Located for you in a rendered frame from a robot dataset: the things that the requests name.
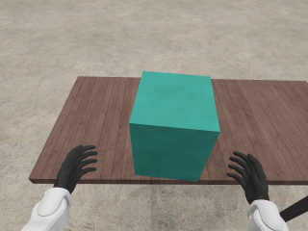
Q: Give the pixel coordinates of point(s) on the left robot hand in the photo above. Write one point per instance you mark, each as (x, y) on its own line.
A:
(71, 170)

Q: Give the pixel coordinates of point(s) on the carton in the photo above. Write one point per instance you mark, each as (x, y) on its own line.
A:
(173, 125)

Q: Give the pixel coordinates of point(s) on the robot left forearm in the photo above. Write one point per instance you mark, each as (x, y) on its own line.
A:
(52, 212)

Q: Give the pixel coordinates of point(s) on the right robot hand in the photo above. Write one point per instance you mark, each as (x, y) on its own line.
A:
(253, 179)

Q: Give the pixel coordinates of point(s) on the robot right forearm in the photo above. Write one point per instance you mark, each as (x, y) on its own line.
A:
(263, 215)

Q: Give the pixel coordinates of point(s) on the table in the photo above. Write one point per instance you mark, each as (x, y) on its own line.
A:
(265, 118)

